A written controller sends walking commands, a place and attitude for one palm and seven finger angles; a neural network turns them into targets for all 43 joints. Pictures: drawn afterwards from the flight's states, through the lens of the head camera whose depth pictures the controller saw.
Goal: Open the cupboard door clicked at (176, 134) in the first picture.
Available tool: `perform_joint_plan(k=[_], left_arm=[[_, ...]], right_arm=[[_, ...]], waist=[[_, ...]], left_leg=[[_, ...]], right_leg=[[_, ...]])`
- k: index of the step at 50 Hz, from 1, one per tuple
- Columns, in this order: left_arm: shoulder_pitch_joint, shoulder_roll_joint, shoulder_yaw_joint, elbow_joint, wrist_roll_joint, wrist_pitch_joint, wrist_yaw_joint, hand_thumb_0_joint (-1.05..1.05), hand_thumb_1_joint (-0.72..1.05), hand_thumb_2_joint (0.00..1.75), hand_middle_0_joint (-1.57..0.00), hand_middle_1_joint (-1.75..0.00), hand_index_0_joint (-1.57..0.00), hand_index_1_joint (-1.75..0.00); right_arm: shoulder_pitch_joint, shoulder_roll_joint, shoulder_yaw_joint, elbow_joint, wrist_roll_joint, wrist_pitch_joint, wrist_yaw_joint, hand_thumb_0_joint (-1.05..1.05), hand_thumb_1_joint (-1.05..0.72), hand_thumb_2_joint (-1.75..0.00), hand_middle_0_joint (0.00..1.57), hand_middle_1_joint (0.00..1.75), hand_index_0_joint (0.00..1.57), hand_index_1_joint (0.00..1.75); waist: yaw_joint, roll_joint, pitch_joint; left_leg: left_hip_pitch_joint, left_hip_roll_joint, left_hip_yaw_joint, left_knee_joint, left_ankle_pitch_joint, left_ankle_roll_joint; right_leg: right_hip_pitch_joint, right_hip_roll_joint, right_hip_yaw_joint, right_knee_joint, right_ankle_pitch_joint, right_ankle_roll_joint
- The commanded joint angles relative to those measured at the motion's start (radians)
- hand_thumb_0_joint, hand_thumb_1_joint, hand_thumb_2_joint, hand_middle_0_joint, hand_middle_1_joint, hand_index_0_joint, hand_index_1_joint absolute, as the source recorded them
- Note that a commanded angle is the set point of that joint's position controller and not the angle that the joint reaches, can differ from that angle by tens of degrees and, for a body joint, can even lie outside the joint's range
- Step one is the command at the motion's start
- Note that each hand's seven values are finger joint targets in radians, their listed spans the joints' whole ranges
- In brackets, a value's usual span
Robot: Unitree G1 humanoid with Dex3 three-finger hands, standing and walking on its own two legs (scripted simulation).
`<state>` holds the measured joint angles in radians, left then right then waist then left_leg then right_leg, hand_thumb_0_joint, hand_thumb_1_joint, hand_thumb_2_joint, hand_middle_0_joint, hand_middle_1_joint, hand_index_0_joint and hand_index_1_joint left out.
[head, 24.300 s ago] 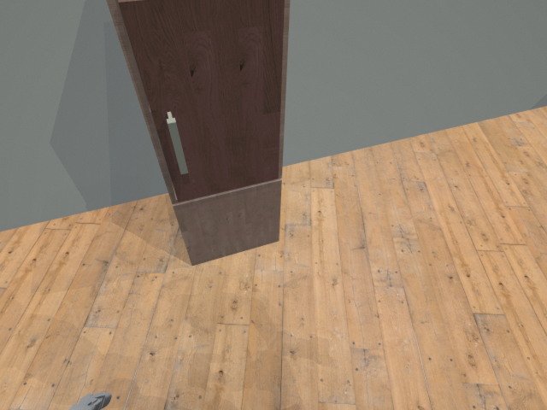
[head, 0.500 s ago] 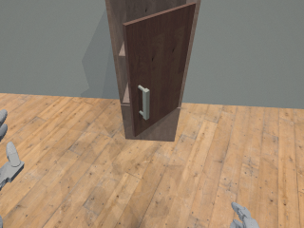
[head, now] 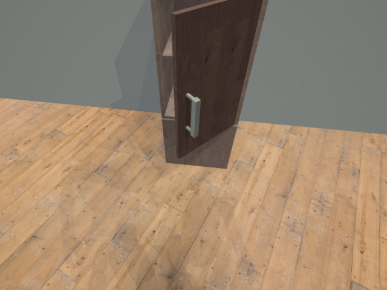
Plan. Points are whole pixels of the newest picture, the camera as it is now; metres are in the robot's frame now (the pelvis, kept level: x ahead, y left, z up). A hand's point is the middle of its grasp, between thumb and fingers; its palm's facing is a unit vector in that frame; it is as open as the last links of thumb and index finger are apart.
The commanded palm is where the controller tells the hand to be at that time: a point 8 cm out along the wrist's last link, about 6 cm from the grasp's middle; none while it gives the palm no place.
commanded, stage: let the arm hang, fingers relaxed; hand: left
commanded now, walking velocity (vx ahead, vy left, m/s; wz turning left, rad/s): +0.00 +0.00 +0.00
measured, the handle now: (191, 116) +0.69 +0.06 -0.10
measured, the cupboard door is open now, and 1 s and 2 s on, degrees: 46 46 46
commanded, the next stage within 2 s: look to check the result in 0.58 s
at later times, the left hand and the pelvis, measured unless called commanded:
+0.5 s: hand out of the picture +0.06 +0.17 -0.17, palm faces +0.01 -0.98 -0.18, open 7.3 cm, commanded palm none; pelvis +0.03 +0.00 +0.00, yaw +0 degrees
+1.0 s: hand out of the picture +0.05 +0.15 -0.17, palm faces +0.04 -0.98 -0.21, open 7.4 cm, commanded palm none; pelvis +0.06 -0.02 +0.00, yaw +0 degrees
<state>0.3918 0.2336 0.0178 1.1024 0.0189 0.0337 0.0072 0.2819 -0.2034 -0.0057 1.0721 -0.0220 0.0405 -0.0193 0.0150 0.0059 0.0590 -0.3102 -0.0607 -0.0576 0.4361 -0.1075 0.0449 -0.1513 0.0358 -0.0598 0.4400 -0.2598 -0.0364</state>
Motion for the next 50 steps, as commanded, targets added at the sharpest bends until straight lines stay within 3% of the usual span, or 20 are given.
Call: perform_joint_plan(k=[1, 5, 7, 9, 11, 12, 13, 14, 16, 17, 18, 21, 25, 28, 34, 40, 50], left_arm=[[-0.02, 0.116, 0.019, -0.03, -0.003, -0.037, 0.008, 0.0, 0.9, 0.9, -0.2, -0.3, -0.2, -0.3], [-0.028, 0.117, 0.018, -0.01, -0.004, -0.037, 0.014, 0.0, 0.9, 0.9, -0.2, -0.3, -0.2, -0.3], [-0.051, 0.113, 0.016, -0.005, -0.005, -0.03, 0.016, 0.0, 0.9, 0.9, -0.2, -0.3, -0.2, -0.3], [-0.078, 0.106, 0.016, -0.009, -0.004, -0.025, 0.02, 0.0, 0.9, 0.9, -0.2, -0.3, -0.2, -0.3], [-0.097, 0.101, 0.017, -0.01, -0.004, -0.024, 0.021, 0.0, 0.9, 0.9, -0.2, -0.3, -0.2, -0.3], [-0.093, 0.093, 0.016, -0.011, -0.005, -0.024, 0.021, 0.0, 0.9, 0.9, -0.2, -0.3, -0.2, -0.3], [-0.08, 0.085, 0.015, -0.006, -0.006, -0.024, 0.021, 0.0, 0.9, 0.9, -0.2, -0.3, -0.2, -0.3], [-0.057, 0.084, 0.016, 0.001, -0.008, -0.023, 0.021, 0.0, 0.9, 0.9, -0.2, -0.3, -0.2, -0.3], [-0.019, 0.077, 0.019, 0.013, -0.005, -0.018, 0.023, 0.0, 0.9, 0.9, -0.2, -0.3, -0.2, -0.3], [-0.005, 0.068, 0.019, 0.018, -0.004, -0.017, 0.022, 0.0, 0.9, 0.9, -0.2, -0.3, -0.2, -0.3], [0.004, 0.065, 0.021, 0.017, -0.003, -0.019, 0.022, 0.0, 0.9, 0.9, -0.2, -0.3, -0.2, -0.3], [0.004, 0.054, 0.022, 0.016, -0.005, -0.029, 0.021, 0.0, 0.9, 0.9, -0.2, -0.3, -0.2, -0.3], [-0.026, 0.056, 0.026, 0.0, -0.008, -0.047, 0.023, 0.0, 0.9, 0.9, -0.2, -0.3, -0.2, -0.3], [-0.052, 0.048, 0.021, 0.0, -0.01, -0.053, 0.029, 0.0, 0.9, 0.9, -0.2, -0.3, -0.2, -0.3], [-0.051, 0.044, 0.013, 0.01, -0.012, -0.049, 0.033, 0.0, 0.9, 0.9, -0.2, -0.3, -0.2, -0.3], [-0.034, 0.043, 0.01, 0.014, -0.012, -0.05, 0.035, 0.0, 0.9, 0.9, -0.2, -0.3, -0.2, -0.3], [-0.017, 0.037, 0.007, 0.019, -0.013, -0.048, 0.039, 0.0, 0.9, 0.9, -0.2, -0.3, -0.2, -0.3]], right_arm=[[0.007, -0.153, -0.035, -0.036, 0.003, -0.032, -0.016, 0.0, -0.9, -0.9, 0.2, 0.3, 0.2, 0.3], [0.027, -0.147, -0.035, -0.006, 0.004, -0.027, -0.015, 0.0, -0.9, -0.9, 0.2, 0.3, 0.2, 0.3], [0.049, -0.117, -0.03, 0.017, 0.001, -0.02, -0.013, 0.0, -0.9, -0.9, 0.2, 0.3, 0.2, 0.3], [0.074, -0.093, -0.029, 0.033, -0.001, -0.013, -0.012, 0.0, -0.9, -0.9, 0.2, 0.3, 0.2, 0.3], [0.096, -0.069, -0.024, 0.044, -0.004, -0.015, -0.012, 0.0, -0.9, -0.9, 0.2, 0.3, 0.2, 0.3], [0.1, -0.062, -0.019, 0.045, -0.005, -0.019, -0.012, 0.0, -0.9, -0.9, 0.2, 0.3, 0.2, 0.3], [0.092, -0.067, -0.015, 0.045, -0.008, -0.025, -0.014, 0.0, -0.9, -0.9, 0.2, 0.3, 0.2, 0.3], [0.073, -0.079, -0.012, 0.04, -0.009, -0.031, -0.016, 0.0, -0.9, -0.9, 0.2, 0.3, 0.2, 0.3], [0.033, -0.098, -0.013, 0.026, -0.008, -0.04, -0.02, 0.0, -0.9, -0.9, 0.2, 0.3, 0.2, 0.3], [0.018, -0.103, -0.014, 0.023, -0.007, -0.042, -0.021, 0.0, -0.9, -0.9, 0.2, 0.3, 0.2, 0.3], [0.014, -0.105, -0.016, 0.019, -0.006, -0.046, -0.022, 0.0, -0.9, -0.9, 0.2, 0.3, 0.2, 0.3], [0.021, -0.091, -0.018, 0.019, -0.003, -0.054, -0.021, 0.0, -0.9, -0.9, 0.2, 0.3, 0.2, 0.3], [0.04, -0.074, -0.017, 0.026, 0.003, -0.065, -0.022, 0.0, -0.9, -0.9, 0.2, 0.3, 0.2, 0.3], [0.036, -0.065, -0.016, 0.037, 0.004, -0.066, -0.023, 0.0, -0.9, -0.9, 0.2, 0.3, 0.2, 0.3], [0.02, -0.066, -0.01, 0.046, 0.006, -0.058, -0.026, 0.0, -0.9, -0.9, 0.2, 0.3, 0.2, 0.3], [-0.002, -0.071, -0.006, 0.044, 0.009, -0.055, -0.028, 0.0, -0.9, -0.9, 0.2, 0.3, 0.2, 0.3], [-0.012, -0.064, 0.001, 0.051, 0.009, -0.054, -0.033, 0.0, -0.9, -0.9, 0.2, 0.3, 0.2, 0.3]], waist=[[-0.024, -0.029, 0.016], [-0.032, -0.085, 0.042], [-0.043, -0.101, 0.073], [-0.054, -0.108, 0.103], [-0.061, -0.069, 0.113], [-0.058, -0.048, 0.116], [-0.047, 0.013, 0.125], [-0.027, 0.058, 0.128], [0.007, 0.119, 0.125], [0.019, 0.132, 0.12], [0.024, 0.138, 0.095], [0.02, 0.073, 0.006], [0.0, 0.002, -0.074], [-0.013, 0.004, -0.055], [-0.018, -0.014, 0.005], [-0.016, -0.036, -0.007], [-0.013, -0.019, -0.018]], left_leg=[[0.063, 0.115, -0.149, -0.099, -0.243, 0.013], [0.118, 0.103, -0.115, -0.039, -0.198, 0.008], [0.126, 0.088, -0.091, 0.013, -0.204, -0.002], [0.144, 0.078, -0.062, 0.078, -0.193, -0.01], [0.143, 0.081, -0.061, 0.082, -0.179, -0.008], [0.118, 0.095, -0.085, 0.036, -0.176, -0.003], [0.07, 0.118, -0.135, -0.046, -0.206, 0.006], [-0.002, 0.147, -0.197, -0.133, -0.266, 0.02], [-0.115, 0.177, -0.285, -0.237, -0.389, 0.037], [-0.132, 0.183, -0.294, -0.267, -0.412, 0.04], [-0.124, 0.182, -0.289, -0.275, -0.396, 0.041], [-0.051, 0.163, -0.236, -0.237, -0.279, 0.028], [0.075, 0.134, -0.148, -0.13, 0.0, 0.015], [0.126, 0.128, -0.115, -0.085, 0.12, 0.01], [0.138, 0.13, -0.109, -0.076, 0.135, 0.01], [0.16, 0.129, -0.089, -0.055, 0.157, 0.013], [0.17, 0.127, -0.075, -0.035, 0.2, 0.01]], right_leg=[[-0.129, -0.127, 0.16, -0.162, -0.223, -0.047], [-0.207, -0.146, 0.173, -0.197, -0.289, -0.058], [-0.263, -0.167, 0.186, -0.216, -0.347, -0.068], [-0.327, -0.188, 0.195, -0.231, -0.392, -0.081], [-0.339, -0.189, 0.185, -0.208, -0.373, -0.082], [-0.308, -0.168, 0.171, -0.174, -0.334, -0.074], [-0.261, -0.135, 0.151, -0.129, -0.297, -0.057], [-0.179, -0.103, 0.131, -0.09, -0.238, -0.04], [-0.052, -0.08, 0.102, -0.029, -0.151, -0.024], [-0.02, -0.077, 0.095, -0.015, -0.124, -0.02], [0.007, -0.08, 0.093, -0.016, -0.099, -0.019], [0.044, -0.097, 0.1, -0.049, -0.056, -0.019], [0.048, -0.125, 0.104, -0.092, 0.032, -0.023], [0.016, -0.143, 0.112, -0.11, 0.105, -0.019], [-0.003, -0.141, 0.11, -0.127, 0.116, -0.015], [0.012, -0.145, 0.109, -0.136, 0.172, -0.01], [0.046, -0.146, 0.107, -0.133, 0.256, -0.003]])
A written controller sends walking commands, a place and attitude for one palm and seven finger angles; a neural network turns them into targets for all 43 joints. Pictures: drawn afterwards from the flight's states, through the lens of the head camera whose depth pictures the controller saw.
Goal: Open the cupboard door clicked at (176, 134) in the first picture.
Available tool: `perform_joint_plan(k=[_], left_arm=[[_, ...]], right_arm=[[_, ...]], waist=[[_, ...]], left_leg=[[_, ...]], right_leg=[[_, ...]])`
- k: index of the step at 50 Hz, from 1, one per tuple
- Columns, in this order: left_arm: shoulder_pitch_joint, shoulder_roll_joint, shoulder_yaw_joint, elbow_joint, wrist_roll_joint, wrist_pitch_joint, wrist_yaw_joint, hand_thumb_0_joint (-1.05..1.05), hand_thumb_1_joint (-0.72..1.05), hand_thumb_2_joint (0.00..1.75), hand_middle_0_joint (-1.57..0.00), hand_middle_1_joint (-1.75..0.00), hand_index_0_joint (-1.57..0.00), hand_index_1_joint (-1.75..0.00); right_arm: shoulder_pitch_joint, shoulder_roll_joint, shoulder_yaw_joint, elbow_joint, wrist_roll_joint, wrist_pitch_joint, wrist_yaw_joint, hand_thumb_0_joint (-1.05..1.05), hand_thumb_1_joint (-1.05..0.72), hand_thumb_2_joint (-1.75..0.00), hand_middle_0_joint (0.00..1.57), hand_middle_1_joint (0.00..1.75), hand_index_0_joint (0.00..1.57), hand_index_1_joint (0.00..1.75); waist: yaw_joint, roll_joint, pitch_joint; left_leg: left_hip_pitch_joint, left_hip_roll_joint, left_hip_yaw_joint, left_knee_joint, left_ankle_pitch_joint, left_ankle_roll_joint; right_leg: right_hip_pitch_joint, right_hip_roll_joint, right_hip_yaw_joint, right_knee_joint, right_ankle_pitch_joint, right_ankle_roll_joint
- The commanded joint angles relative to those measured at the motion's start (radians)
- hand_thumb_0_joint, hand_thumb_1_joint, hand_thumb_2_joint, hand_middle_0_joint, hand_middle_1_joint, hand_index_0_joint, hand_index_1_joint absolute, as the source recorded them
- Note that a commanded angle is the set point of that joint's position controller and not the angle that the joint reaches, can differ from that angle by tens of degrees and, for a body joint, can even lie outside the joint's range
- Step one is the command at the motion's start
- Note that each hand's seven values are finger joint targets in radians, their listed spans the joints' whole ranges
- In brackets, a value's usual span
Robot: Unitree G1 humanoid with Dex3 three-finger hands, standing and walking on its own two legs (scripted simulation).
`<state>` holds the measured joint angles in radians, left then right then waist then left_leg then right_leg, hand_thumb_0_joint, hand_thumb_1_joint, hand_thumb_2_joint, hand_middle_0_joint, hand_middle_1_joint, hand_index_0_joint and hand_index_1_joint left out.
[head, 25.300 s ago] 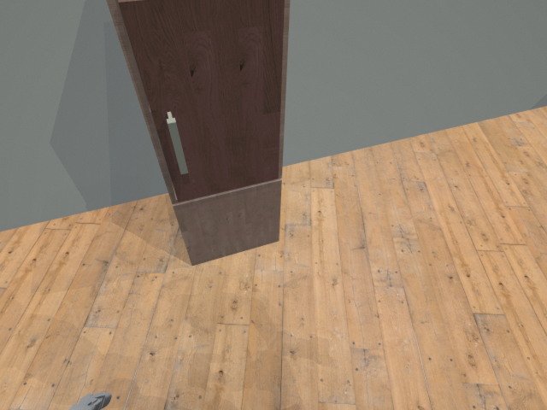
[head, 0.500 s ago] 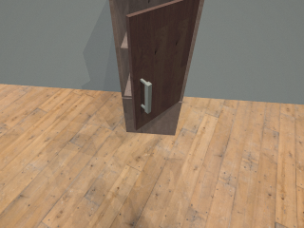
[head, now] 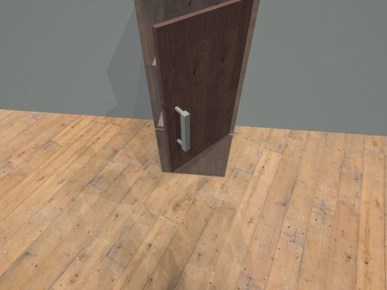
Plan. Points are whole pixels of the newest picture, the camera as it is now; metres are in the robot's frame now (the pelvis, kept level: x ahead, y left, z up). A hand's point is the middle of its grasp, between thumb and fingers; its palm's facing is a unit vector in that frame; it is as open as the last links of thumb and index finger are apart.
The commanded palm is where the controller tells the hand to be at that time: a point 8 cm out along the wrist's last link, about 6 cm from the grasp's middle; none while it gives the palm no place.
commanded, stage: look to check the result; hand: left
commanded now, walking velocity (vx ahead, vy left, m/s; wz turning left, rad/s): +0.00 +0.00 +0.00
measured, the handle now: (182, 129) +0.62 +0.08 -0.10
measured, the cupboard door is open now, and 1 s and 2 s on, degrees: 46 46 46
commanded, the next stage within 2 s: walk to a spot facing it in 0.12 s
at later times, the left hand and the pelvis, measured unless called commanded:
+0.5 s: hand out of the picture -0.01 +0.16 -0.19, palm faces +0.00 -0.98 -0.19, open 7.4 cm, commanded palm none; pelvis +0.00 -0.01 -0.01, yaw -5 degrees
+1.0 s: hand out of the picture +0.13 +0.13 -0.16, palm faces -0.31 -0.90 -0.31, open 7.4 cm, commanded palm none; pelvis -0.04 -0.05 -0.02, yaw -21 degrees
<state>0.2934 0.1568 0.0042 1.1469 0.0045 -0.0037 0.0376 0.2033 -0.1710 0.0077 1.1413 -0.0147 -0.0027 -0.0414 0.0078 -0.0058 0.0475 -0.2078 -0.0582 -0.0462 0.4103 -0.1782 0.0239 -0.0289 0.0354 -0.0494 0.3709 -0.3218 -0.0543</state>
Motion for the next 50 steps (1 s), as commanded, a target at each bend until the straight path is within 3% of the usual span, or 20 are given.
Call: perform_joint_plan(k=[1, 12, 16, 20, 23, 27, 28, 29, 30, 31, 32, 35, 37, 39, 44, 46, 47, 48, 49, 50], left_arm=[[0.079, 0.11, 0.018, -0.023, 0.0, -0.009, 0.008, 0.0, 0.9, 0.9, -0.2, -0.3, -0.2, -0.3], [0.098, 0.088, 0.018, -0.021, -0.002, -0.006, 0.01, 0.0, 0.9, 0.9, -0.2, -0.3, -0.2, -0.3], [0.101, 0.106, 0.042, -0.038, 0.003, 0.009, 0.011, 0.0, 0.9, 0.9, -0.2, -0.3, -0.2, -0.3], [0.086, 0.124, 0.07, -0.07, 0.01, 0.028, 0.005, 0.0, 0.9, 0.9, -0.2, -0.3, -0.2, -0.3], [0.068, 0.146, 0.085, -0.094, 0.011, 0.034, -0.002, 0.0, 0.9, 0.9, -0.2, -0.3, -0.2, -0.3], [0.025, 0.167, 0.098, -0.125, 0.016, 0.033, -0.007, 0.0, 0.9, 0.9, -0.2, -0.3, -0.2, -0.3], [0.01, 0.165, 0.099, -0.134, 0.016, 0.033, -0.007, 0.0, 0.9, 0.9, -0.2, -0.3, -0.2, -0.3], [-0.003, 0.154, 0.099, -0.144, 0.013, 0.035, -0.01, 0.0, 0.9, 0.9, -0.2, -0.3, -0.2, -0.3], [-0.002, 0.121, 0.095, -0.16, 0.01, 0.037, -0.013, 0.0, 0.9, 0.9, -0.2, -0.3, -0.2, -0.3], [-0.029, 0.109, 0.094, -0.182, 0.006, 0.04, -0.016, 0.0, 0.9, 0.9, -0.2, -0.3, -0.2, -0.3], [-0.043, 0.125, 0.099, -0.186, 0.013, 0.043, -0.02, 0.0, 0.9, 0.9, -0.2, -0.3, -0.2, -0.3], [-0.06, 0.113, 0.105, -0.197, 0.02, 0.053, -0.048, 0.0, 0.9, 0.9, -0.2, -0.3, -0.2, -0.3], [-0.05, 0.1, 0.106, -0.207, 0.018, 0.061, -0.06, 0.0, 0.9, 0.9, -0.2, -0.3, -0.2, -0.3], [-0.075, 0.098, 0.101, -0.223, 0.018, 0.063, -0.066, 0.0, 0.9, 0.9, -0.2, -0.3, -0.2, -0.3], [-0.113, 0.11, 0.092, -0.257, 0.019, 0.051, -0.069, 0.0, 0.9, 0.9, -0.2, -0.3, -0.2, -0.3], [-0.046, 0.139, 0.099, -0.244, 0.02, 0.042, -0.067, 0.0, 0.9, 0.9, -0.2, -0.3, -0.2, -0.3], [0.012, 0.196, 0.111, -0.23, 0.025, 0.034, -0.061, 0.0, 0.9, 0.9, -0.2, -0.3, -0.2, -0.3], [0.019, 0.326, 0.134, -0.23, 0.038, 0.021, -0.045, 0.0, 0.9, 0.9, -0.2, -0.3, -0.2, -0.3], [0.055, 0.356, 0.139, -0.228, 0.024, 0.025, -0.034, 0.0, 0.9, 0.9, -0.2, -0.3, -0.2, -0.3], [0.038, 0.338, 0.135, -0.237, 0.023, 0.027, -0.028, 0.0, 0.9, 0.9, -0.2, -0.3, -0.2, -0.3]], right_arm=[[0.069, -0.092, -0.011, -0.016, 0.001, -0.01, -0.011, 0.0, -0.9, -0.9, 0.2, 0.3, 0.2, 0.3], [0.095, -0.071, -0.008, -0.005, -0.002, -0.007, -0.016, 0.0, -0.9, -0.9, 0.2, 0.3, 0.2, 0.3], [0.114, -0.077, -0.026, -0.011, -0.001, 0.005, -0.027, 0.0, -0.9, -0.9, 0.2, 0.3, 0.2, 0.3], [0.101, -0.086, -0.047, -0.046, -0.001, 0.022, -0.033, 0.0, -0.9, -0.9, 0.2, 0.3, 0.2, 0.3], [0.084, -0.078, -0.06, -0.076, -0.003, 0.026, -0.032, 0.0, -0.9, -0.9, 0.2, 0.3, 0.2, 0.3], [0.073, -0.074, -0.07, -0.113, -0.002, 0.023, -0.028, 0.0, -0.9, -0.9, 0.2, 0.3, 0.2, 0.3], [0.093, -0.079, -0.071, -0.112, -0.002, 0.019, -0.029, 0.0, -0.9, -0.9, 0.2, 0.3, 0.2, 0.3], [0.129, -0.096, -0.074, -0.104, -0.005, 0.014, -0.031, 0.0, -0.9, -0.9, 0.2, 0.3, 0.2, 0.3], [0.167, -0.143, -0.081, -0.1, -0.011, 0.009, -0.035, 0.0, -0.9, -0.9, 0.2, 0.3, 0.2, 0.3], [0.217, -0.174, -0.087, -0.095, -0.017, 0.003, -0.037, 0.0, -0.9, -0.9, 0.2, 0.3, 0.2, 0.3], [0.22, -0.179, -0.078, -0.097, -0.019, -0.002, -0.041, 0.0, -0.9, -0.9, 0.2, 0.3, 0.2, 0.3], [0.095, -0.174, -0.075, -0.165, -0.018, -0.009, -0.038, 0.0, -0.9, -0.9, 0.2, 0.3, 0.2, 0.3], [0.045, -0.189, -0.079, -0.191, -0.023, -0.007, -0.029, 0.0, -0.9, -0.9, 0.2, 0.3, 0.2, 0.3], [0.046, -0.195, -0.082, -0.193, -0.022, -0.006, -0.023, 0.0, -0.9, -0.9, 0.2, 0.3, 0.2, 0.3], [0.059, -0.234, -0.105, -0.208, -0.022, 0.002, -0.004, 0.0, -0.9, -0.9, 0.2, 0.3, 0.2, 0.3], [0.027, -0.236, -0.111, -0.225, -0.015, 0.007, 0.002, 0.0, -0.9, -0.9, 0.2, 0.3, 0.2, 0.3], [0.005, -0.207, -0.109, -0.243, -0.007, 0.012, 0.006, 0.0, -0.9, -0.9, 0.2, 0.3, 0.2, 0.3], [0.001, -0.121, -0.092, -0.284, -0.001, 0.018, 0.014, 0.0, -0.9, -0.9, 0.2, 0.3, 0.2, 0.3], [-0.071, -0.146, -0.089, -0.312, -0.007, 0.026, 0.012, 0.0, -0.9, -0.9, 0.2, 0.3, 0.2, 0.3], [-0.065, -0.148, -0.094, -0.317, -0.003, 0.033, 0.016, 0.0, -0.9, -0.9, 0.2, 0.3, 0.2, 0.3]], waist=[[-0.008, -0.009, 0.001], [-0.004, 0.0, 0.031], [-0.007, -0.03, 0.018], [-0.005, -0.065, 0.043], [-0.004, -0.064, 0.05], [-0.016, -0.069, 0.061], [-0.03, -0.03, 0.053], [-0.041, 0.043, 0.027], [-0.041, 0.196, 0.009], [-0.054, 0.33, -0.003], [-0.045, 0.278, -0.009], [0.004, 0.06, 0.009], [0.021, 0.095, -0.014], [0.009, 0.147, -0.023], [-0.015, 0.198, -0.059], [0.024, 0.173, -0.096], [0.061, 0.024, -0.107], [0.07, -0.376, -0.078], [0.112, -0.362, -0.068], [0.082, -0.252, -0.047]], left_leg=[[0.063, 0.125, -0.085, -0.013, 0.261, 0.028], [0.047, 0.122, -0.073, -0.006, 0.243, 0.023], [0.036, 0.137, -0.019, 0.061, 0.229, 0.016], [-0.038, 0.136, 0.042, 0.136, 0.117, -0.006], [-0.086, 0.123, 0.075, 0.214, -0.004, -0.026], [-0.091, 0.124, 0.08, 0.218, -0.131, -0.041], [-0.031, 0.141, 0.068, 0.153, -0.044, -0.037], [0.056, 0.193, 0.02, 0.083, 0.107, -0.012], [0.131, 0.319, -0.126, 0.019, 0.245, 0.056], [0.155, 0.476, -0.281, -0.094, 0.365, 0.154], [0.102, 0.512, -0.297, -0.122, 0.337, 0.188], [0.02, 0.444, -0.14, -0.143, 0.135, 0.157], [0.008, 0.397, -0.031, -0.148, 0.073, 0.123], [0.015, 0.376, 0.045, -0.133, 0.097, 0.109], [0.02, 0.403, 0.108, -0.044, 0.119, 0.094], [-0.026, 0.377, 0.158, 0.085, 0.108, 0.041], [-0.112, 0.315, 0.211, 0.233, -0.019, -0.015], [-0.356, 0.161, 0.273, 0.488, -0.404, -0.085], [-0.397, 0.13, 0.14, 0.669, -0.484, -0.075], [-0.408, 0.153, 0.082, 0.734, -0.411, -0.071]], right_leg=[[-0.078, -0.148, 0.097, -0.062, 0.314, 0.015], [-0.072, -0.144, 0.102, -0.067, 0.323, 0.017], [-0.072, -0.148, 0.131, -0.026, 0.46, 0.015], [-0.093, -0.166, 0.193, 0.013, 0.493, -0.021], [-0.117, -0.206, 0.28, 0.016, 0.482, -0.082], [-0.17, -0.224, 0.347, 0.045, 0.532, -0.123], [-0.21, -0.2, 0.338, 0.078, 0.526, -0.105], [-0.264, -0.13, 0.28, 0.137, 0.457, -0.064], [-0.358, -0.026, 0.19, 0.257, 0.243, -0.011], [-0.433, 0.036, 0.079, 0.505, -0.21, 0.025], [-0.427, -0.001, 0.126, 0.682, -0.299, 0.032], [-0.448, -0.06, 0.099, 0.766, -0.184, 0.055], [-0.439, -0.07, 0.068, 0.71, -0.132, 0.073], [-0.417, -0.079, 0.033, 0.599, -0.113, 0.083], [-0.318, -0.063, -0.027, 0.369, -0.115, 0.075], [-0.186, -0.052, -0.038, 0.192, 0.033, 0.063], [-0.081, -0.1, 0.033, 0.054, 0.165, 0.045], [-0.012, -0.356, 0.418, -0.081, 0.348, -0.056], [-0.067, -0.423, 0.51, -0.061, 0.504, -0.14], [-0.096, -0.41, 0.448, -0.047, 0.444, -0.162]])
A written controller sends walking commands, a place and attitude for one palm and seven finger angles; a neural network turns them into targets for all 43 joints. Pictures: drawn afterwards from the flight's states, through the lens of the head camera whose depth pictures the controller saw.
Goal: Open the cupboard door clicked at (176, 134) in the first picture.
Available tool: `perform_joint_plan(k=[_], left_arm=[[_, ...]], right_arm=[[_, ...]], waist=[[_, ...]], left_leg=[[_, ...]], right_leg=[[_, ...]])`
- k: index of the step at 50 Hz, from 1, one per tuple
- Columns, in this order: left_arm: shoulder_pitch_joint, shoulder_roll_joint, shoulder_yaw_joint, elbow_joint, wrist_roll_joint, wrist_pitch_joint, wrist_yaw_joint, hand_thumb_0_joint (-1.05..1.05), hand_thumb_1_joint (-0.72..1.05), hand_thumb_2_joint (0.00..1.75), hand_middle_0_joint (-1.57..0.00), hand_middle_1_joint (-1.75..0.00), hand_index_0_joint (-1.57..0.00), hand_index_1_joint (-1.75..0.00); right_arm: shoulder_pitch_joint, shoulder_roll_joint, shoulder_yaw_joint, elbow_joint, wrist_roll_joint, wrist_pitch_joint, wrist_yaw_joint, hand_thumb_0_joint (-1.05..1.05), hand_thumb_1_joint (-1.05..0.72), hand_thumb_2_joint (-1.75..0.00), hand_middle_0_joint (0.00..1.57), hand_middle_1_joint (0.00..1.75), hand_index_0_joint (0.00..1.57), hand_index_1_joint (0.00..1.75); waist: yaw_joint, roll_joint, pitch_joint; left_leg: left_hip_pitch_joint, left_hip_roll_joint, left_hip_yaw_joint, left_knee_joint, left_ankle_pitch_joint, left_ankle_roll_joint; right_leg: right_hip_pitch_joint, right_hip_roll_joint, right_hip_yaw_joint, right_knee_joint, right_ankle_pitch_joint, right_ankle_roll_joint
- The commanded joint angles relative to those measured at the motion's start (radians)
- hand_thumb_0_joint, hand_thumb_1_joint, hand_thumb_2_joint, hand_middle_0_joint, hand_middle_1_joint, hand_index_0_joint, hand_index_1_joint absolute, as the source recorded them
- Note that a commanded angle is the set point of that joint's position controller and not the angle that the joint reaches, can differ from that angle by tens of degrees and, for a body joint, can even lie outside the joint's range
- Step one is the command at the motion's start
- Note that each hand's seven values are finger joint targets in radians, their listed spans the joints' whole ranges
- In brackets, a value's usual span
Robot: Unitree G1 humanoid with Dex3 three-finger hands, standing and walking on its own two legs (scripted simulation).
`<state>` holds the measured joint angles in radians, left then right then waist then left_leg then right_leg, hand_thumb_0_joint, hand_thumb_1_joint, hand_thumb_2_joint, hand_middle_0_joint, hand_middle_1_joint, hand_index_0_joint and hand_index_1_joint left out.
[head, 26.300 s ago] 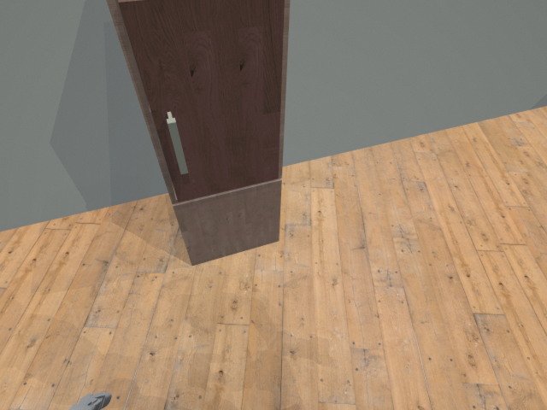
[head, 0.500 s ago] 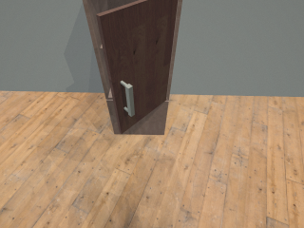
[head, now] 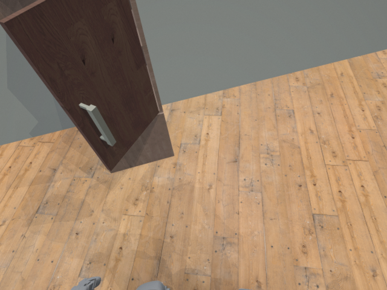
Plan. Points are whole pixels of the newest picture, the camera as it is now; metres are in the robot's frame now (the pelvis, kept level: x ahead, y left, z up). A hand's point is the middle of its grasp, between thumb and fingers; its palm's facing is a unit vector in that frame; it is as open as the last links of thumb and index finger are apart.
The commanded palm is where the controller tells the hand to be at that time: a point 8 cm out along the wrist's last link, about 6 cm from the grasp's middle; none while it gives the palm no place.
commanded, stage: walk to a spot facing it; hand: left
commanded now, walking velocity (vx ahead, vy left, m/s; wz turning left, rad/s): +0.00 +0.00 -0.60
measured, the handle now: (98, 125) +0.57 +0.35 -0.08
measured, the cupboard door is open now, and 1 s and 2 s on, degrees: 46 46 46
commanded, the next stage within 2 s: none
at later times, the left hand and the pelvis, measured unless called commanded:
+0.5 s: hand out of the picture +0.10 +0.19 -0.17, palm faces -0.17 -0.96 -0.21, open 7.4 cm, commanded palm none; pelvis +0.02 +0.00 +0.01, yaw -15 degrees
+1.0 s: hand (180, 249) +0.22 +0.06 -0.14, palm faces -0.52 -0.81 -0.26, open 7.4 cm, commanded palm none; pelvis +0.04 -0.07 +0.02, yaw -35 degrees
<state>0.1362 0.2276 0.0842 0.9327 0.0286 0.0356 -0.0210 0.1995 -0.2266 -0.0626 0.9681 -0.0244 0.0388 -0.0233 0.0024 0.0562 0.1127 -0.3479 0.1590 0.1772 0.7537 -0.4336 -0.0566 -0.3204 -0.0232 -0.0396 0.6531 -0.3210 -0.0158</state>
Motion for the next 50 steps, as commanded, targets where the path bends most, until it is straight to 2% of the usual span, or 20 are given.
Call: perform_joint_plan(k=[1, 4, 7, 16, 21, 22, 23, 24, 26, 27, 30, 37, 39, 40, 41, 42, 43, 44, 46, 50], left_arm=[[0.128, 0.221, 0.054, -0.032, 0.002, -0.014, 0.039, 0.0, 0.9, 0.9, -0.2, -0.3, -0.2, -0.3], [0.079, 0.165, 0.039, -0.065, -0.005, -0.021, 0.041, 0.0, 0.9, 0.9, -0.2, -0.3, -0.2, -0.3], [0.116, 0.168, 0.039, -0.061, -0.006, -0.029, 0.043, 0.0, 0.9, 0.9, -0.2, -0.3, -0.2, -0.3], [0.168, 0.177, 0.046, -0.052, 0.002, -0.025, 0.04, 0.0, 0.9, 0.9, -0.2, -0.3, -0.2, -0.3], [0.093, 0.171, 0.047, -0.07, -0.005, -0.016, 0.038, 0.0, 0.9, 0.9, -0.2, -0.3, -0.2, -0.3], [0.08, 0.149, 0.039, -0.078, -0.012, -0.014, 0.035, 0.0, 0.9, 0.9, -0.2, -0.3, -0.2, -0.3], [0.099, 0.095, 0.028, -0.091, -0.022, -0.012, 0.027, 0.0, 0.9, 0.9, -0.2, -0.3, -0.2, -0.3], [0.077, 0.09, 0.023, -0.11, -0.016, -0.014, 0.017, 0.0, 0.9, 0.9, -0.2, -0.3, -0.2, -0.3], [0.076, 0.116, 0.036, -0.115, 0.001, -0.009, 0.001, 0.0, 0.9, 0.9, -0.2, -0.3, -0.2, -0.3], [0.079, 0.111, 0.042, -0.084, 0.009, -0.002, -0.003, 0.0, 0.9, 0.9, -0.2, -0.3, -0.2, -0.3], [0.086, 0.084, 0.031, -0.081, -0.004, 0.006, -0.016, 0.0, 0.9, 0.9, -0.2, -0.3, -0.2, -0.3], [-0.019, 0.053, 0.003, -0.116, -0.009, -0.001, -0.025, 0.0, 0.9, 0.9, -0.2, -0.3, -0.2, -0.3], [0.013, 0.068, 0.006, -0.109, -0.008, -0.008, -0.028, 0.0, 0.9, 0.9, -0.2, -0.3, -0.2, -0.3], [0.076, 0.088, 0.011, -0.089, -0.005, -0.014, -0.028, 0.0, 0.9, 0.9, -0.2, -0.3, -0.2, -0.3], [0.177, 0.147, 0.028, -0.055, 0.001, -0.022, -0.023, 0.0, 0.9, 0.9, -0.2, -0.3, -0.2, -0.3], [0.278, 0.291, 0.06, -0.026, 0.009, -0.032, -0.004, 0.0, 0.9, 0.9, -0.2, -0.3, -0.2, -0.3], [0.316, 0.32, 0.062, -0.022, -0.009, -0.028, 0.016, 0.0, 0.9, 0.9, -0.2, -0.3, -0.2, -0.3], [0.266, 0.277, 0.056, -0.033, -0.011, -0.034, 0.024, 0.0, 0.9, 0.9, -0.2, -0.3, -0.2, -0.3], [0.159, 0.203, 0.039, -0.056, -0.008, -0.042, 0.03, 0.0, 0.9, 0.9, -0.2, -0.3, -0.2, -0.3], [0.149, 0.174, 0.028, -0.052, -0.007, -0.077, 0.02, 0.0, 0.9, 0.9, -0.2, -0.3, -0.2, -0.3]], right_arm=[[-0.072, -0.086, -0.025, -0.122, 0.005, -0.005, -0.009, 0.0, -0.9, -0.9, 0.2, 0.3, 0.2, 0.3], [-0.058, -0.08, -0.026, -0.11, 0.007, -0.004, -0.002, 0.0, -0.9, -0.9, 0.2, 0.3, 0.2, 0.3], [-0.071, -0.07, -0.024, -0.112, 0.008, -0.002, -0.003, 0.0, -0.9, -0.9, 0.2, 0.3, 0.2, 0.3], [-0.134, -0.067, -0.019, -0.159, 0.019, -0.02, -0.014, 0.0, -0.9, -0.9, 0.2, 0.3, 0.2, 0.3], [-0.005, -0.067, -0.016, -0.131, 0.029, -0.037, -0.025, 0.0, -0.9, -0.9, 0.2, 0.3, 0.2, 0.3], [0.036, -0.094, -0.018, -0.116, 0.027, -0.046, -0.029, 0.0, -0.9, -0.9, 0.2, 0.3, 0.2, 0.3], [0.055, -0.177, -0.03, -0.12, 0.015, -0.056, -0.035, 0.0, -0.9, -0.9, 0.2, 0.3, 0.2, 0.3], [0.076, -0.235, -0.039, -0.134, 0.006, -0.051, -0.039, 0.0, -0.9, -0.9, 0.2, 0.3, 0.2, 0.3], [0.01, -0.189, -0.02, -0.163, -0.01, -0.046, -0.044, 0.0, -0.9, -0.9, 0.2, 0.3, 0.2, 0.3], [-0.01, -0.16, -0.01, -0.157, -0.012, -0.05, -0.044, 0.0, -0.9, -0.9, 0.2, 0.3, 0.2, 0.3], [-0.017, -0.143, -0.002, -0.168, -0.007, -0.051, -0.04, 0.0, -0.9, -0.9, 0.2, 0.3, 0.2, 0.3], [0.103, -0.186, -0.024, -0.111, -0.01, -0.044, -0.021, 0.0, -0.9, -0.9, 0.2, 0.3, 0.2, 0.3], [0.091, -0.199, -0.03, -0.111, -0.009, -0.042, -0.015, 0.0, -0.9, -0.9, 0.2, 0.3, 0.2, 0.3], [0.075, -0.2, -0.03, -0.116, -0.006, -0.04, -0.009, 0.0, -0.9, -0.9, 0.2, 0.3, 0.2, 0.3], [0.054, -0.17, -0.026, -0.127, 0.004, -0.042, 0.0, 0.0, -0.9, -0.9, 0.2, 0.3, 0.2, 0.3], [-0.011, -0.071, 0.0, -0.181, 0.016, -0.045, 0.011, 0.0, -0.9, -0.9, 0.2, 0.3, 0.2, 0.3], [-0.089, -0.121, 0.001, -0.216, 0.004, -0.038, 0.005, 0.0, -0.9, -0.9, 0.2, 0.3, 0.2, 0.3], [-0.083, -0.135, -0.007, -0.208, 0.008, -0.041, 0.011, 0.0, -0.9, -0.9, 0.2, 0.3, 0.2, 0.3], [-0.098, -0.128, -0.017, -0.173, 0.001, -0.047, 0.022, 0.0, -0.9, -0.9, 0.2, 0.3, 0.2, 0.3], [-0.046, -0.081, -0.018, -0.137, -0.001, -0.047, 0.035, 0.0, -0.9, -0.9, 0.2, 0.3, 0.2, 0.3]], waist=[[0.058, -0.357, -0.101], [0.02, -0.227, -0.13], [0.027, -0.146, -0.163], [0.049, -0.174, -0.146], [-0.017, -0.14, -0.197], [-0.037, -0.094, -0.215], [-0.04, 0.133, -0.221], [-0.041, 0.243, -0.184], [0.0, 0.078, -0.108], [0.015, 0.136, -0.103], [0.024, 0.101, -0.119], [-0.041, 0.158, -0.142], [-0.022, 0.15, -0.165], [0.017, 0.101, -0.183], [0.076, -0.036, -0.213], [0.14, -0.451, -0.215], [0.169, -0.416, -0.181], [0.129, -0.331, -0.128], [0.073, -0.245, -0.081], [0.02, -0.157, -0.077]], left_leg=[[-0.296, -0.054, -0.17, 0.427, -0.089, 0.009], [-0.253, -0.073, -0.182, 0.427, 0.047, -0.011], [-0.228, -0.095, -0.188, 0.371, 0.071, -0.018], [-0.173, -0.138, -0.219, 0.128, -0.004, -0.002], [0.119, -0.159, -0.217, -0.226, 0.138, 0.016], [0.277, -0.108, -0.24, -0.348, 0.208, 0.029], [0.403, 0.112, -0.472, -0.464, 0.212, 0.1], [0.364, 0.318, -0.635, -0.497, 0.369, 0.208], [0.181, 0.291, -0.511, -0.485, 0.459, 0.258], [0.17, 0.215, -0.437, -0.453, 0.567, 0.221], [0.211, 0.131, -0.234, -0.4, 0.684, 0.18], [0.274, 0.151, -0.128, -0.329, 0.692, 0.169], [0.231, 0.167, -0.116, -0.291, 0.498, 0.144], [0.158, 0.137, -0.085, -0.206, 0.362, 0.111], [-0.018, 0.08, -0.019, -0.046, 0.183, 0.062], [-0.343, -0.084, 0.057, 0.265, -0.258, -0.001], [-0.435, -0.083, -0.119, 0.408, -0.283, 0.005], [-0.459, -0.039, -0.182, 0.448, -0.146, 0.015], [-0.406, -0.029, -0.182, 0.434, -0.007, 0.0], [-0.286, -0.059, -0.148, 0.298, 0.12, -0.022]], right_leg=[[0.197, -0.273, 0.417, -0.315, 0.422, -0.185], [0.193, -0.198, 0.329, -0.28, 0.454, -0.154], [0.22, -0.189, 0.353, -0.279, 0.458, -0.16], [0.222, -0.187, 0.502, -0.274, 0.49, -0.202], [0.073, -0.114, 0.496, -0.193, 0.452, -0.13], [-0.043, -0.054, 0.438, -0.147, 0.331, -0.08], [-0.226, 0.08, 0.304, -0.012, 0.02, -0.022], [-0.302, 0.115, 0.129, 0.225, -0.303, 0.035], [-0.265, 0.049, 0.112, 0.458, -0.223, 0.063], [-0.268, 0.043, 0.118, 0.511, -0.179, 0.072], [-0.261, 0.016, 0.057, 0.509, -0.104, 0.082], [-0.112, 0.015, -0.055, 0.114, -0.096, 0.058], [0.008, 0.02, -0.069, -0.024, -0.071, 0.035], [0.139, 0.037, -0.086, -0.135, 0.001, 0.02], [0.355, -0.033, 0.015, -0.24, 0.018, -0.021], [0.515, -0.323, 0.492, -0.356, 0.038, -0.146], [0.459, -0.394, 0.624, -0.401, 0.042, -0.225], [0.417, -0.358, 0.543, -0.418, -0.091, -0.235], [0.306, -0.259, 0.462, -0.407, -0.053, -0.202], [0.225, -0.186, 0.316, -0.4, 0.162, -0.181]])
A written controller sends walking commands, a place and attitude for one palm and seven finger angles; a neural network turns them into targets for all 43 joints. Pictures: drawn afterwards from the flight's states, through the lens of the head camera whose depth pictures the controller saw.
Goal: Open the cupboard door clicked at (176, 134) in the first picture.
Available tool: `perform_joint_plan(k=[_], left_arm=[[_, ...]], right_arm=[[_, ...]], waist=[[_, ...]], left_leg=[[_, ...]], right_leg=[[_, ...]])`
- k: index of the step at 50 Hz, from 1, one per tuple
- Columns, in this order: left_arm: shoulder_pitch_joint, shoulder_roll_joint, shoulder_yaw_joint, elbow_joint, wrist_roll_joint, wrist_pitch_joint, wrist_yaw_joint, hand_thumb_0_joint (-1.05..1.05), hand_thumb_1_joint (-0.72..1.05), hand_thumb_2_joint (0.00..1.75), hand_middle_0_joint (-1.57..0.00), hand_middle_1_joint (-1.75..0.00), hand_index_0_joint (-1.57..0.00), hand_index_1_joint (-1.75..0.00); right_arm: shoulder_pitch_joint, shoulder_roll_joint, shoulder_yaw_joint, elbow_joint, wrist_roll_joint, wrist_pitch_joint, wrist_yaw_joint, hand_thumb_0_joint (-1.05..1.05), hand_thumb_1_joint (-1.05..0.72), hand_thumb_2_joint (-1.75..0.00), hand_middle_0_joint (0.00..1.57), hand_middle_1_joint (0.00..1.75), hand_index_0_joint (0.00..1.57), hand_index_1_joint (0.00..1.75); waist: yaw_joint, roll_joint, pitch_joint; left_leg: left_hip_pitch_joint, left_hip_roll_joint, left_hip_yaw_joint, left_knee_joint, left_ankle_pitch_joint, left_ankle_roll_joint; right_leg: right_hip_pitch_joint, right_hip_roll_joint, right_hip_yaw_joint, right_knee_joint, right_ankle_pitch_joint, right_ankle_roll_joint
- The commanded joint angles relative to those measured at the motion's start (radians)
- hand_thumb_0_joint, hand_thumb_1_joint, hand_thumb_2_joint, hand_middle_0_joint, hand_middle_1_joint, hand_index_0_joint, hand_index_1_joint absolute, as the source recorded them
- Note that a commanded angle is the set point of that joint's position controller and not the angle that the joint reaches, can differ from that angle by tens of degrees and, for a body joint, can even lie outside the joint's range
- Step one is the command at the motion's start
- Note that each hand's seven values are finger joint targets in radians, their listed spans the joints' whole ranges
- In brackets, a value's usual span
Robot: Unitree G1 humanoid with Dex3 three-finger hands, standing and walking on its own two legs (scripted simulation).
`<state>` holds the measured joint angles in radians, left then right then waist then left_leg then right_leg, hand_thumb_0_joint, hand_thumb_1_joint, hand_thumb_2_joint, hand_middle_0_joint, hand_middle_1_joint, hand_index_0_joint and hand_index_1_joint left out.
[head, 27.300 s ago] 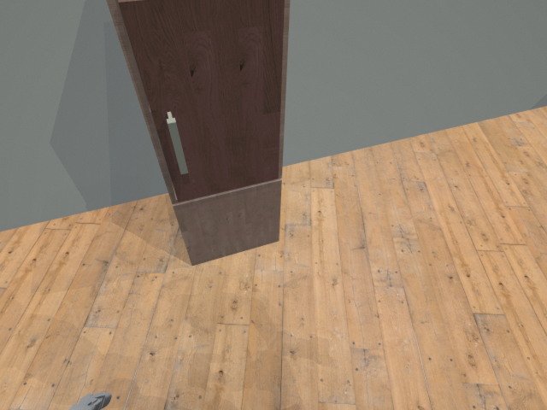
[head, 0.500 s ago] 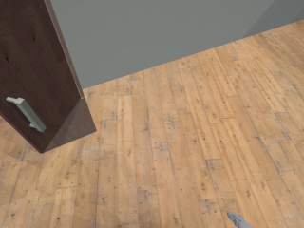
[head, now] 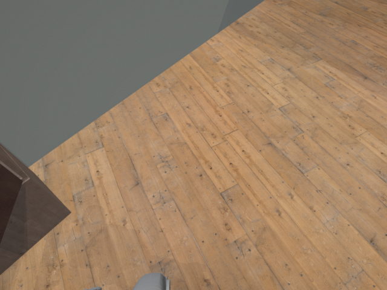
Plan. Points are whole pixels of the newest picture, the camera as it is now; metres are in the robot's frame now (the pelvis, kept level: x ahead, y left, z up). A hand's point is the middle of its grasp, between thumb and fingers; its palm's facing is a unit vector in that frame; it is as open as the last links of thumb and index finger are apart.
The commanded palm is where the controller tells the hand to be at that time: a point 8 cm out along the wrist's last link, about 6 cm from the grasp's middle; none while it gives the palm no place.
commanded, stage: walk to a spot facing it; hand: left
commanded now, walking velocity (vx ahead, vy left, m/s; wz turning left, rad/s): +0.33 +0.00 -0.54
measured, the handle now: out of the picture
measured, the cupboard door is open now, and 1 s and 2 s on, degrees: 46 46 46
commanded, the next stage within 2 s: turn to face it in 1.18 s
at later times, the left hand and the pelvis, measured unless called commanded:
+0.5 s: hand (125, 216) +0.31 +0.22 -0.17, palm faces -0.21 -0.96 -0.18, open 7.4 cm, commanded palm none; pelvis +0.20 +0.03 +0.00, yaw -16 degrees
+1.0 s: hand (199, 150) +0.54 +0.02 -0.16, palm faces -0.41 -0.88 -0.25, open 7.1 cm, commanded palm none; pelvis +0.39 -0.12 +0.00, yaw -28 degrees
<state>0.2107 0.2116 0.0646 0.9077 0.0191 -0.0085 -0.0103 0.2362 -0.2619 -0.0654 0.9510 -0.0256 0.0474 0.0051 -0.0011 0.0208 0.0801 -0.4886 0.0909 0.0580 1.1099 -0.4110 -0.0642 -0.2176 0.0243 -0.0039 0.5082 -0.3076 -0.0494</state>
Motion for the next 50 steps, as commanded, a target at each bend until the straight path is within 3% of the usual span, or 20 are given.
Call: perform_joint_plan(k=[1, 10, 12, 13, 14, 15, 16, 18, 20, 22, 28, 33, 36, 38, 39, 40, 41, 44, 47, 50], left_arm=[[0.083, 0.192, 0.048, -0.027, 0.001, -0.036, 0.006, 0.0, 0.9, 0.9, -0.2, -0.3, -0.2, -0.3], [0.104, 0.187, 0.053, 0.006, 0.011, -0.045, 0.007, 0.0, 0.9, 0.9, -0.2, -0.3, -0.2, -0.3], [0.066, 0.181, 0.056, 0.001, 0.0, -0.042, 0.006, 0.0, 0.9, 0.9, -0.2, -0.3, -0.2, -0.3], [0.052, 0.152, 0.053, -0.002, -0.004, -0.043, 0.003, 0.0, 0.9, 0.9, -0.2, -0.3, -0.2, -0.3], [0.103, 0.081, 0.044, -0.009, -0.015, -0.04, -0.006, 0.0, 0.9, 0.9, -0.2, -0.3, -0.2, -0.3], [0.089, 0.065, 0.027, -0.035, -0.013, -0.046, -0.01, 0.0, 0.9, 0.9, -0.2, -0.3, -0.2, -0.3], [0.037, 0.086, 0.032, -0.047, -0.003, -0.046, -0.013, 0.0, 0.9, 0.9, -0.2, -0.3, -0.2, -0.3], [0.01, 0.073, 0.042, -0.015, 0.013, -0.041, -0.024, 0.0, 0.9, 0.9, -0.2, -0.3, -0.2, -0.3], [0.067, 0.037, 0.032, 0.009, 0.016, -0.019, -0.038, 0.0, 0.9, 0.9, -0.2, -0.3, -0.2, -0.3], [0.07, 0.016, 0.027, 0.01, 0.015, -0.004, -0.037, 0.0, 0.9, 0.9, -0.2, -0.3, -0.2, -0.3], [-0.093, -0.014, 0.007, -0.036, 0.015, 0.005, -0.045, 0.0, 0.9, 0.9, -0.2, -0.3, -0.2, -0.3], [-0.227, -0.01, -0.001, -0.069, 0.006, 0.001, -0.047, 0.0, 0.9, 0.9, -0.2, -0.3, -0.2, -0.3], [-0.135, 0.021, 0.01, -0.049, 0.005, -0.004, -0.038, 0.0, 0.9, 0.9, -0.2, -0.3, -0.2, -0.3], [0.069, 0.054, 0.025, 0.013, 0.008, -0.018, -0.029, 0.0, 0.9, 0.9, -0.2, -0.3, -0.2, -0.3], [0.238, 0.123, 0.047, 0.062, 0.014, -0.031, -0.02, 0.0, 0.9, 0.9, -0.2, -0.3, -0.2, -0.3], [0.347, 0.242, 0.078, 0.083, 0.013, -0.039, -0.001, 0.0, 0.9, 0.9, -0.2, -0.3, -0.2, -0.3], [0.306, 0.282, 0.078, 0.084, -0.011, -0.034, 0.012, 0.0, 0.9, 0.9, -0.2, -0.3, -0.2, -0.3], [0.091, 0.127, 0.031, 0.041, -0.016, -0.045, 0.022, 0.0, 0.9, 0.9, -0.2, -0.3, -0.2, -0.3], [0.066, 0.067, 0.013, 0.05, -0.006, -0.07, 0.02, 0.0, 0.9, 0.9, -0.2, -0.3, -0.2, -0.3], [0.127, 0.026, 0.012, 0.091, -0.007, -0.083, 0.02, 0.0, 0.9, 0.9, -0.2, -0.3, -0.2, -0.3]], right_arm=[[-0.08, -0.042, -0.015, -0.12, 0.0, -0.056, 0.007, 0.0, -0.9, -0.9, 0.2, 0.3, 0.2, 0.3], [-0.153, -0.033, -0.015, -0.164, 0.011, -0.101, 0.006, 0.0, -0.9, -0.9, 0.2, 0.3, 0.2, 0.3], [-0.018, -0.055, -0.018, -0.116, 0.007, -0.113, -0.007, 0.0, -0.9, -0.9, 0.2, 0.3, 0.2, 0.3], [0.136, -0.106, -0.029, -0.067, 0.004, -0.12, -0.021, 0.0, -0.9, -0.9, 0.2, 0.3, 0.2, 0.3], [0.288, -0.234, -0.061, -0.033, -0.019, -0.129, -0.032, 0.0, -0.9, -0.9, 0.2, 0.3, 0.2, 0.3], [0.347, -0.26, -0.053, -0.034, -0.017, -0.118, -0.037, 0.0, -0.9, -0.9, 0.2, 0.3, 0.2, 0.3], [0.285, -0.227, -0.041, -0.05, -0.018, -0.11, -0.038, 0.0, -0.9, -0.9, 0.2, 0.3, 0.2, 0.3], [0.144, -0.101, -0.007, -0.073, -0.015, -0.12, -0.035, 0.0, -0.9, -0.9, 0.2, 0.3, 0.2, 0.3], [0.101, -0.047, 0.012, -0.061, -0.006, -0.136, -0.038, 0.0, -0.9, -0.9, 0.2, 0.3, 0.2, 0.3], [0.147, -0.033, 0.017, -0.034, -0.001, -0.147, -0.042, 0.0, -0.9, -0.9, 0.2, 0.3, 0.2, 0.3], [0.251, -0.024, 0.021, 0.03, -0.001, -0.142, -0.039, 0.0, -0.9, -0.9, 0.2, 0.3, 0.2, 0.3], [0.303, -0.033, 0.024, 0.073, -0.009, -0.131, -0.038, 0.0, -0.9, -0.9, 0.2, 0.3, 0.2, 0.3], [0.283, -0.063, 0.017, 0.086, -0.009, -0.125, -0.038, 0.0, -0.9, -0.9, 0.2, 0.3, 0.2, 0.3], [0.23, -0.088, 0.013, 0.075, -0.001, -0.122, -0.036, 0.0, -0.9, -0.9, 0.2, 0.3, 0.2, 0.3], [0.205, -0.08, 0.015, 0.061, 0.013, -0.124, -0.026, 0.0, -0.9, -0.9, 0.2, 0.3, 0.2, 0.3], [0.244, -0.004, 0.022, 0.028, 0.031, -0.125, -0.019, 0.0, -0.9, -0.9, 0.2, 0.3, 0.2, 0.3], [0.155, -0.013, 0.015, 0.003, 0.027, -0.121, -0.019, 0.0, -0.9, -0.9, 0.2, 0.3, 0.2, 0.3], [0.089, 0.023, 0.007, 0.021, 0.012, -0.104, -0.021, 0.0, -0.9, -0.9, 0.2, 0.3, 0.2, 0.3], [0.182, 0.071, 0.013, 0.071, -0.002, -0.072, -0.015, 0.0, -0.9, -0.9, 0.2, 0.3, 0.2, 0.3], [0.165, 0.081, 0.005, 0.069, 0.0, -0.062, -0.012, 0.0, -0.9, -0.9, 0.2, 0.3, 0.2, 0.3]], waist=[[0.022, -0.128, -0.042], [0.025, -0.14, -0.008], [-0.044, -0.098, -0.047], [-0.109, -0.02, -0.133], [-0.153, 0.274, -0.259], [-0.146, 0.341, -0.279], [-0.126, 0.202, -0.174], [-0.045, 0.129, -0.023], [0.011, 0.138, -0.032], [0.016, 0.13, -0.075], [-0.015, 0.069, -0.018], [-0.051, 0.081, 0.054], [0.006, 0.083, -0.006], [0.104, 0.062, -0.106], [0.181, -0.042, -0.213], [0.194, -0.314, -0.356], [0.172, -0.287, -0.311], [0.034, -0.02, -0.078], [-0.029, -0.046, -0.049], [-0.033, -0.097, -0.051]], left_leg=[[-0.142, 0.004, -0.024, -0.079, 0.126, -0.016], [0.005, -0.041, -0.023, -0.425, 0.12, 0.01], [0.264, -0.082, 0.01, -0.574, 0.202, 0.022], [0.501, -0.041, -0.035, -0.632, 0.193, 0.04], [0.713, 0.26, -0.423, -0.7, 0.061, 0.134], [0.712, 0.417, -0.66, -0.841, -0.008, 0.206], [0.602, 0.432, -0.665, -0.886, -0.035, 0.243], [0.354, 0.314, -0.412, -0.891, 0.085, 0.159], [0.336, 0.233, -0.167, -0.868, 0.31, 0.097], [0.383, 0.2, -0.051, -0.847, 0.552, 0.091], [0.485, 0.207, 0.07, -0.871, 0.646, 0.136], [0.466, 0.239, 0.122, -0.887, 0.68, 0.157], [0.506, 0.265, 0.158, -0.748, 0.947, 0.155], [0.437, 0.225, 0.191, -0.491, 1.035, 0.121], [0.268, 0.163, 0.223, -0.232, 0.845, 0.082], [-0.069, -0.042, 0.204, 0.154, -0.057, 0.024], [-0.194, -0.053, 0.025, 0.323, -0.178, 0.039], [-0.135, 0.061, -0.065, 0.232, 0.074, 0.033], [-0.024, 0.057, -0.04, 0.089, 0.134, 0.029], [-0.093, 0.049, -0.037, -0.003, 0.22, 0.022]], right_leg=[[0.112, -0.224, 0.275, -0.265, 0.136, -0.151], [0.106, -0.232, 0.336, -0.208, 0.214, -0.153], [-0.005, -0.168, 0.277, -0.101, 0.274, -0.115], [-0.097, -0.103, 0.225, 0.088, 0.305, -0.076], [-0.304, 0.042, 0.083, 0.433, -0.036, -0.012], [-0.424, 0.06, 0.074, 0.691, -0.28, 0.002], [-0.476, -0.013, 0.107, 0.798, -0.224, -0.002], [-0.465, -0.08, 0.085, 0.854, -0.037, 0.01], [-0.424, -0.1, 0.049, 0.822, 0.062, 0.03], [-0.437, -0.09, 0.027, 0.793, 0.09, 0.038], [-0.536, -0.109, -0.05, 0.554, 0.177, 0.042], [-0.403, -0.092, -0.112, 0.245, 0.157, 0.002], [-0.252, -0.044, -0.136, 0.205, 0.068, -0.046], [0.033, 0.002, -0.161, 0.126, 0.073, -0.077], [0.321, -0.073, -0.058, 0.053, 0.095, -0.117], [0.578, -0.389, 0.497, -0.07, 0.162, -0.248], [0.532, -0.443, 0.633, -0.197, 0.221, -0.265], [0.13, -0.336, 0.314, -0.229, 0.329, -0.173], [-0.032, -0.246, 0.175, -0.289, 0.326, -0.135], [0.043, -0.193, 0.136, -0.316, 0.369, 0.017]])
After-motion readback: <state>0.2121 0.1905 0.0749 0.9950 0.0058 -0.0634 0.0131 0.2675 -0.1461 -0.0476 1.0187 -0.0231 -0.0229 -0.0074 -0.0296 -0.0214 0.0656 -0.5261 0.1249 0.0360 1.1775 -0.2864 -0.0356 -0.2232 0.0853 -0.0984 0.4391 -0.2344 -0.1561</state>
